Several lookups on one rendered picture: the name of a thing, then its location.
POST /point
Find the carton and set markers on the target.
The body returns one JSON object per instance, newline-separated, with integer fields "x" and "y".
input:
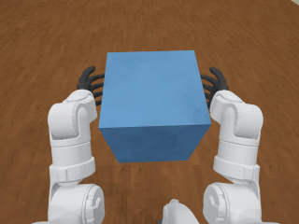
{"x": 153, "y": 105}

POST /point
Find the left robot forearm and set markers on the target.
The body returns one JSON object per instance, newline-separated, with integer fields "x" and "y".
{"x": 70, "y": 140}

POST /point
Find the robot right thigh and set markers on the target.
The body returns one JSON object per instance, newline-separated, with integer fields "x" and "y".
{"x": 178, "y": 213}

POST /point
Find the robot left upper arm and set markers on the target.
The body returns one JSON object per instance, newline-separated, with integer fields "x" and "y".
{"x": 76, "y": 204}

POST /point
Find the right robot forearm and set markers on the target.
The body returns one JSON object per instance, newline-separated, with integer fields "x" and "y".
{"x": 239, "y": 136}

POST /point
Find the robot right upper arm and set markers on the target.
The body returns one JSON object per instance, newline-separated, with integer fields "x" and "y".
{"x": 226, "y": 203}

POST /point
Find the left robot hand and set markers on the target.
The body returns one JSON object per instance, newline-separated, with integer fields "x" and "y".
{"x": 84, "y": 83}

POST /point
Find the right robot hand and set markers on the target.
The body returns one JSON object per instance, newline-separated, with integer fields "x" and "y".
{"x": 219, "y": 84}

